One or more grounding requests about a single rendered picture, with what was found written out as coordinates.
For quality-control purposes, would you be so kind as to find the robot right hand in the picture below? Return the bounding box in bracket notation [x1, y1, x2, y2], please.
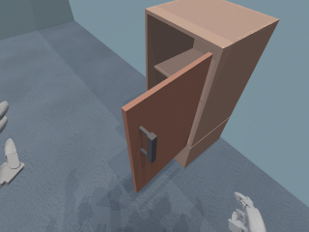
[228, 191, 267, 232]

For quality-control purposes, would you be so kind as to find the handle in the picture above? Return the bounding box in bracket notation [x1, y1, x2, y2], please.
[139, 126, 157, 163]

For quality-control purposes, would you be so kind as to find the cupboard door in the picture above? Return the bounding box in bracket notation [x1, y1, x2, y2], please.
[121, 52, 213, 193]

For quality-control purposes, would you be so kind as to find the robot left hand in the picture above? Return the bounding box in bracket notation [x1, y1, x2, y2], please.
[0, 101, 24, 188]

